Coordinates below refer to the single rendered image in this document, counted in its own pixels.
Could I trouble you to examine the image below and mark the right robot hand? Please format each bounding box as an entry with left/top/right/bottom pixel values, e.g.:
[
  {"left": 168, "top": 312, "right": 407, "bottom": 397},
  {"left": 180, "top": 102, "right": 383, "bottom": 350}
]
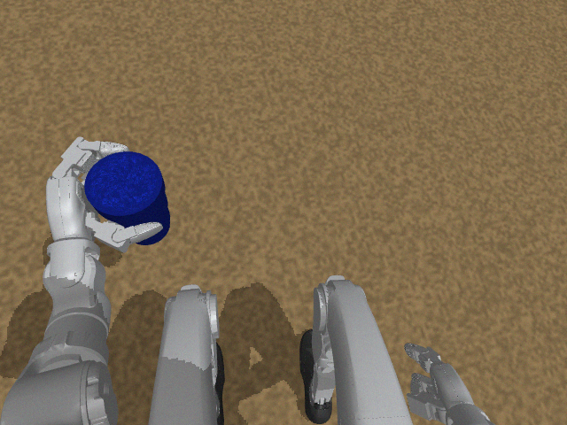
[{"left": 404, "top": 343, "right": 474, "bottom": 425}]

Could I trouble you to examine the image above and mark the right robot arm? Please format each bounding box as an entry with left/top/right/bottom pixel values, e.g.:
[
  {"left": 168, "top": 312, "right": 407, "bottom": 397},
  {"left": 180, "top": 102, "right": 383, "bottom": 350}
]
[{"left": 446, "top": 404, "right": 495, "bottom": 425}]

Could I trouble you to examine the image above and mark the right robot foot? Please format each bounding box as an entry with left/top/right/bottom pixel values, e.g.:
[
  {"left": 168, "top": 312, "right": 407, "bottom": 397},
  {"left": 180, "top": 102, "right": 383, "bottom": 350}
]
[{"left": 299, "top": 329, "right": 332, "bottom": 424}]

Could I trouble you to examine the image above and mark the left robot arm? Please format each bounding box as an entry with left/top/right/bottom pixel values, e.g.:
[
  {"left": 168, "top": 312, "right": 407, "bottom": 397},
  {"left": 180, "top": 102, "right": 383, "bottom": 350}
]
[{"left": 0, "top": 237, "right": 119, "bottom": 425}]

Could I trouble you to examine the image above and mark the left robot hand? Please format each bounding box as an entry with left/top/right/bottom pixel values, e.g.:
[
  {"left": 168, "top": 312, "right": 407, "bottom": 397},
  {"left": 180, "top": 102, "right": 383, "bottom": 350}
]
[{"left": 46, "top": 136, "right": 163, "bottom": 253}]

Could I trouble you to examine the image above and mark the cup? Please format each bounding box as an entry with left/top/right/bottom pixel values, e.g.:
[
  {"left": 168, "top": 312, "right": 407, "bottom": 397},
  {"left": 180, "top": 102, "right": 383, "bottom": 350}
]
[{"left": 84, "top": 151, "right": 170, "bottom": 245}]

